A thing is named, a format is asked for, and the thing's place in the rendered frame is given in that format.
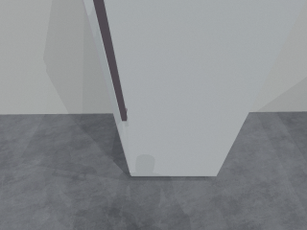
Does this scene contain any handle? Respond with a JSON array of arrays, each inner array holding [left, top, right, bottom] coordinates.
[[93, 0, 128, 122]]

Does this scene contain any fridge door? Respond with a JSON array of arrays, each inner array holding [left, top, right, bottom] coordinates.
[[83, 0, 306, 176]]

